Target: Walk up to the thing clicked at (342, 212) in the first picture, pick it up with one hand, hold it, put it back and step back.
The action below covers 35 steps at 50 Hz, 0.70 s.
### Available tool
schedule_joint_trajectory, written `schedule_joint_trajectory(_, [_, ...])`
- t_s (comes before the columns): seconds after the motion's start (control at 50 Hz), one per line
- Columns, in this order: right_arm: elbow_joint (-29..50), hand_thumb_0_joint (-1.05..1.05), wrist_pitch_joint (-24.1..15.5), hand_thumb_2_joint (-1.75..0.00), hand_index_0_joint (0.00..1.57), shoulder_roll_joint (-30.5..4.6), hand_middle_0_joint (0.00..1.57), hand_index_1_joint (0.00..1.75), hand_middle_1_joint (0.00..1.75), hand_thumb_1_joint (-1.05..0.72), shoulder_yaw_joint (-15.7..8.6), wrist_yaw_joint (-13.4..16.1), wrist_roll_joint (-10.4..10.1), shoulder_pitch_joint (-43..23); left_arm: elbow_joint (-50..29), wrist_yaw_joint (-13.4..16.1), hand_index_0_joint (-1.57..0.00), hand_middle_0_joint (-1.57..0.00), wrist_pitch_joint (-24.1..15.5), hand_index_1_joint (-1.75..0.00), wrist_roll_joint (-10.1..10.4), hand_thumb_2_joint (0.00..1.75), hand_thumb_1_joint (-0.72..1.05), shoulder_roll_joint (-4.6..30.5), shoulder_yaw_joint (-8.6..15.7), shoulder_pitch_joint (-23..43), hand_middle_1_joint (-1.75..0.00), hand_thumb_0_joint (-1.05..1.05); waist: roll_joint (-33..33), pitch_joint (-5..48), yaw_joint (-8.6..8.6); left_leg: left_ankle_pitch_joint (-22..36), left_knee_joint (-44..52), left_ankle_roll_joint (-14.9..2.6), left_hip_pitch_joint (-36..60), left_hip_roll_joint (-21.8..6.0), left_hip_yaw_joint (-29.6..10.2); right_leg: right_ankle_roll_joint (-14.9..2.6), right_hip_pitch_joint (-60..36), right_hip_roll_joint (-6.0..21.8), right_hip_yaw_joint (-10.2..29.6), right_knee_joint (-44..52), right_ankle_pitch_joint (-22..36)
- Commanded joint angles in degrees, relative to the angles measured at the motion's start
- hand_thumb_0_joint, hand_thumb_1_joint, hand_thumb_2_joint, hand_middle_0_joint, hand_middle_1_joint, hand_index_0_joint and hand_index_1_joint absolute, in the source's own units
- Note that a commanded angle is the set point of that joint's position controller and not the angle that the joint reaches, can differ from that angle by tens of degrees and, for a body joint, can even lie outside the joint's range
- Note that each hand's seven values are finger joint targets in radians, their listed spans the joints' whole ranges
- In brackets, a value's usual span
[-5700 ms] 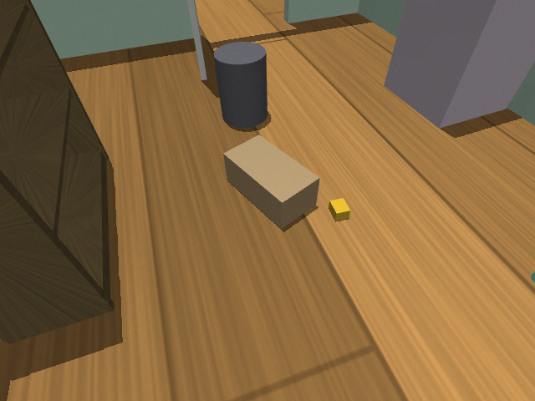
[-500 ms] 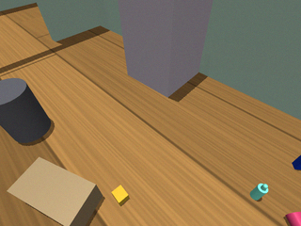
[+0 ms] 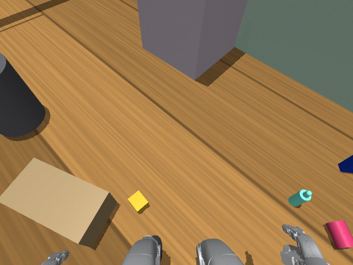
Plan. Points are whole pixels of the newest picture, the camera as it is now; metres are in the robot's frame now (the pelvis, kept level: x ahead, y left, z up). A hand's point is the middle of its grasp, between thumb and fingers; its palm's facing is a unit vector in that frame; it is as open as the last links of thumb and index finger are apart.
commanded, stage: walk up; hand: left
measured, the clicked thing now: (138, 202) +0.43 +0.21 -0.73
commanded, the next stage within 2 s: none
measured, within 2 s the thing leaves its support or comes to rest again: neither
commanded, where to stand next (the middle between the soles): +0.01 -0.02 m, yaw -2 degrees
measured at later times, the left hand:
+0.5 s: hand out of the picture -0.03 +0.25 -0.11, palm faces +0.02 -0.91 -0.41, open 7.4 cm
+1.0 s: hand out of the picture +0.05 +0.24 -0.14, palm faces -0.01 -0.91 -0.42, open 7.4 cm
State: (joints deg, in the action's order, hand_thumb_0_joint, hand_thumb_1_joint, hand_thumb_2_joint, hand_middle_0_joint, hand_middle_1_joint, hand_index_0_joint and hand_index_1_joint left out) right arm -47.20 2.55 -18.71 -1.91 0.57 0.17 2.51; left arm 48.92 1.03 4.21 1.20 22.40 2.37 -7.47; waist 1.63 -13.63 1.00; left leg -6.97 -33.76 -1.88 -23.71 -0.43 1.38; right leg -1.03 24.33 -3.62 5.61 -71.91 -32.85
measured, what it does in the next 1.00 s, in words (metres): steps on the spot: right foot, then left foot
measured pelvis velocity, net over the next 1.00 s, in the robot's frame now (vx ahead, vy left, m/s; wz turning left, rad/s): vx -0.04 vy -0.03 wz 0.02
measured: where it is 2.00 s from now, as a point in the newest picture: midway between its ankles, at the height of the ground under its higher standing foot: outside the picture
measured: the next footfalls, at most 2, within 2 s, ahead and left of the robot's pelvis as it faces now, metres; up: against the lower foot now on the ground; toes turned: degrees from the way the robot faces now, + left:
right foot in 0.18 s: -0.04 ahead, -0.14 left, +0.00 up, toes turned -2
left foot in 0.56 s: -0.07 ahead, +0.10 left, +0.00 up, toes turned +1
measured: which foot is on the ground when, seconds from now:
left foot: down 0.00-0.22, up 0.24-0.54, down 0.56-0.96, up 0.98-1.00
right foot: up 0.00-0.16, down 0.18-0.58, up 0.60-0.90, down 0.92-1.00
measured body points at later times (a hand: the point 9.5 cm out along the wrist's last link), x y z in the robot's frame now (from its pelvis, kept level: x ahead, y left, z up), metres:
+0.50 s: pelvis -0.08 -0.02 +0.01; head -0.05 -0.03 +0.46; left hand -0.03 +0.30 -0.09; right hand -0.04 -0.35 -0.12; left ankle -0.14 +0.10 -0.69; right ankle -0.08 -0.14 -0.72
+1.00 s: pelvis -0.04 -0.03 -0.01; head +0.02 -0.05 +0.44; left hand +0.05 +0.29 -0.11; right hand +0.05 -0.34 -0.14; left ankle -0.11 +0.10 -0.69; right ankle +0.10 -0.14 -0.72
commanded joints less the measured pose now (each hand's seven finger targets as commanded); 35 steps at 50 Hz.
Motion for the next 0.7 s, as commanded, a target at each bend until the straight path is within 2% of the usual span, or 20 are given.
schedule_joint_trajectory(0.0, [5.26,0.00,-1.15,-0.90,0.20,-16.29,0.20,0.30,0.30,-0.90,-5.56,1.42,0.94,2.30,-0.72,0.41,-0.20,-0.20,0.60,-0.30,-0.58,0.90,0.90,9.65,3.50,-12.14,-0.30,0.00,-9.08,17.39,0.24,8.33,10.57,-10.97,10.13,-14.34,-14.02,1.33,-2.44,1.15,0.98,4.80,1.91])
schedule_joint_trajectory(0.1, [7.42,0.00,-0.48,-0.90,0.20,-17.76,0.20,0.30,0.30,-0.90,-6.15,0.95,1.80,1.28,-1.44,-0.62,-0.20,-0.20,-0.21,-0.30,-1.63,0.90,0.90,9.77,4.56,-14.13,-0.30,0.00,-12.87,18.63,0.55,3.88,8.30,-9.98,8.59,-16.08,-14.08,0.76,-9.07,3.78,-3.56,26.76,3.65])
schedule_joint_trajectory(0.14, [8.08,0.00,0.26,-0.90,0.20,-18.10,0.20,0.30,0.30,-0.90,-6.39,0.68,1.51,0.61,0.21,-1.12,-0.20,-0.20,-0.61,-0.30,-2.23,0.90,0.90,9.66,5.41,-18.50,-0.30,0.00,-11.41,18.73,2.37,-3.09,6.46,-7.41,1.90,-14.73,-12.91,-1.03,-16.31,2.99,-5.91,37.64,10.94])
schedule_joint_trajectory(0.16, [7.85,0.00,0.65,-0.90,0.20,-16.24,0.20,0.30,0.30,-0.90,-5.80,0.41,1.25,1.82,-0.12,-1.34,-0.20,-0.20,-1.03,-0.30,-2.96,0.90,0.90,10.75,5.96,-18.12,-0.30,0.00,-7.32,16.99,2.08,-11.33,2.69,-4.92,-3.32,-11.43,-11.14,-2.14,-17.42,3.37,-3.01,39.85,10.47])
schedule_joint_trajectory(0.18, [8.30,0.00,0.72,-0.90,0.20,-12.88,0.20,0.30,0.30,-0.90,-4.92,0.45,0.63,3.16,-2.16,-1.49,-0.20,-0.20,-1.25,-0.30,-3.95,0.90,0.90,13.87,6.74,-15.56,-0.30,0.00,6.76,12.89,1.99,-25.61,-9.11,-1.07,-11.50,-3.32,-4.83,-6.66,-12.41,12.83,13.36,49.54,1.48])
schedule_joint_trajectory(0.2, [9.14,0.00,0.58,-0.90,0.20,-13.26,0.20,0.30,0.30,-0.90,-5.41,1.16,0.43,0.18,-6.44,-1.58,-0.20,-0.20,-1.27,-0.30,-4.75,0.90,0.90,20.80,7.89,-7.83,-0.30,0.00,16.42,9.21,3.15,-29.61,-24.60,2.15,-9.40,6.71,-4.00,-14.71,3.66,26.58,28.25,58.14,2.04])
schedule_joint_trajectory(0.22, [8.53,0.00,0.61,-0.90,0.20,-17.05,0.20,0.30,0.30,-0.90,-6.79,1.80,0.95,-0.60,-8.91,-0.95,-0.20,-0.20,-1.75,-0.30,-4.71,0.90,0.90,23.08,8.04,-1.35,-0.30,0.00,15.24,6.16,2.01,-27.94,-34.96,2.11,-2.77,4.30,-12.14,-18.22,14.90,31.03,33.54,60.93,3.53])
schedule_joint_trajectory(0.28, [4.33,0.00,0.23,-0.90,0.20,-14.25,0.20,0.30,0.30,-0.90,-5.94,0.71,-0.43,6.49,-8.33,0.03,-0.20,-0.20,-2.70,-0.30,-4.08,0.90,0.90,13.14,5.81,3.56,-0.30,0.00,4.61,6.48,-3.05,-19.27,-42.27,2.13,-4.28,9.22,-11.40,-10.27,5.02,15.43,6.52,47.30,33.00])
schedule_joint_trajectory(0.3, [3.37,0.00,-0.28,-0.90,0.20,-12.47,0.20,0.30,0.30,-0.90,-4.90,0.83,-0.71,9.92,-7.81,0.11,-0.20,-0.20,-3.09,-0.30,-4.14,0.90,0.90,12.14,5.91,2.48,-0.30,0.00,6.71,10.97,-3.12,-16.68,-41.25,2.65,-6.47,9.24,-10.52,-8.37,-3.90,13.22,3.80,46.25,31.21])
schedule_joint_trajectory(0.34, [2.36,0.00,-2.08,-0.90,0.20,-14.36,0.20,0.30,0.30,-0.90,-4.18,0.43,-0.80,11.65,-7.34,-0.49,-0.20,-0.20,-4.55,-0.30,-4.71,0.90,0.90,11.09,5.74,-4.35,-0.30,0.00,7.82,19.25,1.38,-16.87,-29.49,3.60,-6.81,6.03,-6.58,-9.14,-19.24,12.34,6.79,49.37,8.03])
schedule_joint_trajectory(0.38, [3.80,0.00,-3.69,-0.90,0.20,-17.24,0.20,0.30,0.30,-0.90,-4.70,-0.78,-0.15,7.94,-7.22,-1.72,-0.20,-0.20,-5.18,-0.30,-4.77,0.90,0.90,13.83,6.90,-11.12,-0.30,0.00,12.47,18.82,5.72,-20.19,-18.74,3.44,-16.29,3.88,-3.21,-11.61,-33.84,15.77,14.25,52.60,-8.18])
schedule_joint_trajectory(0.44, [5.50,0.00,-4.94,-0.90,0.20,-15.66,0.20,0.30,0.30,-0.90,-3.95,-1.55,1.25,3.29,-5.04,-1.90,-0.20,-0.20,-5.46,-0.30,-3.65,0.90,0.90,15.44,7.68,-17.47,-0.30,0.00,8.47,12.81,8.09,-26.96,-3.70,2.18,-15.50,0.50,-5.07,-13.87,-35.96,21.10,18.29,51.07,0.68])
schedule_joint_trajectory(0.48, [4.57,0.00,-5.99,-0.90,0.20,-14.11,0.20,0.30,0.30,-0.90,-3.78,-1.63,1.62,4.38,-4.79,-2.45,-0.20,-0.20,-5.46,-0.30,-3.11,0.90,0.90,16.40,7.06,-16.78,-0.30,0.00,8.14,9.49,6.05,-26.64,4.67,0.47,-5.82,1.15,-2.67,-12.19,-27.90,19.56,12.54,49.41,14.26])
schedule_joint_trajectory(0.52, [0.21,0.00,-6.96,-0.90,0.20,-13.05,0.20,0.30,0.30,-0.90,-4.58,-1.20,1.52,16.88,-7.32,-2.96,-0.20,-0.20,-5.11,-0.30,-2.56,0.90,0.90,15.26,5.47,-9.43,-0.30,0.00,4.74,12.13,-2.35,-9.18,19.57,-1.24,17.15,3.15,0.86,-7.60,-13.71,14.47,2.44,39.79,21.21])
schedule_joint_trajectory(0.54, [-1.62,0.00,-7.34,-0.90,0.20,-17.10,0.20,0.30,0.30,-0.90,-6.21,-0.97,1.83,24.04,-8.97,-2.97,-0.20,-0.20,-4.94,-0.30,-2.43,0.90,0.90,10.80,4.24,-7.88,-0.30,0.00,-6.86,14.06,-5.51,-11.47,21.34,-2.66,31.76,-3.63,-13.15,-3.54,2.11,8.11,-3.42,24.97,12.49])
schedule_joint_trajectory(0.56, [-0.87,0.00,-7.45,-0.90,0.20,-22.91,0.20,0.30,0.30,-0.90,-7.45,-0.68,2.73,25.52,-10.73,-2.95,-0.20,-0.20,-4.94,-0.30,-1.79,0.90,0.90,7.10,3.55,-6.11,-0.30,0.00,-14.90,11.40,-5.64,-22.60,22.53,-6.09,37.81,-16.74,-35.53,-0.30,23.06,-0.49,-7.25,14.11,0.71])
schedule_joint_trajectory(0.58, [0.04,0.00,-7.17,-0.90,0.20,-25.31,0.20,0.30,0.30,-0.90,-7.81,-0.77,1.81,24.72,-10.35,-2.30,-0.20,-0.20,-5.00,-0.30,-2.58,0.90,0.90,12.72,4.88,-0.88,-0.30,0.00,-7.06,5.87,-8.16,-35.84,24.30,-12.01,25.41,-22.98,-41.26,-0.46,23.47,5.49,1.68,13.51,2.24])
schedule_joint_trajectory(0.6, [0.98,0.00,-7.38,-0.90,0.20,-24.33,0.20,0.30,0.30,-0.90,-7.69,-0.80,0.95,21.25,-10.02,-2.61,-0.20,-0.20,-5.44,-0.30,-2.57,0.90,0.90,14.84,5.06,-1.63,-0.30,0.00,-5.81,1.77,-5.77,-38.16,26.29,-14.26,18.43,-23.51,-38.93,-1.51,19.29,8.04,3.60,12.94,6.48])
schedule_joint_trajectory(0.64, [2.55,0.00,-7.71,-0.90,0.20,-18.71,0.20,0.30,0.30,-0.90,-5.46,-1.05,0.96,15.75,-6.69,-3.35,-0.20,-0.20,-6.23,-0.30,-1.69,0.90,0.90,13.85,4.79,-7.64,-0.30,0.00,-5.55,1.16,-1.66,-23.23,23.77,-10.11,20.84,-14.51,-22.81,-0.89,16.76,7.39,3.67,15.48,12.26])
schedule_joint_trajectory(0.68, [3.16,0.00,-8.48,-0.90,0.20,-17.76,0.20,0.30,0.30,-0.90,-5.14,-1.04,0.57,17.88,-5.48,-3.84,-0.20,-0.20,-6.34,-0.30,-1.77,0.90,0.90,12.96,4.56,-9.32,-0.30,0.00,-7.79,2.57,-2.51,-9.39,21.82,-9.73,21.18,-12.91,-15.72,0.06,14.36,7.65,-0.80,19.43,14.96])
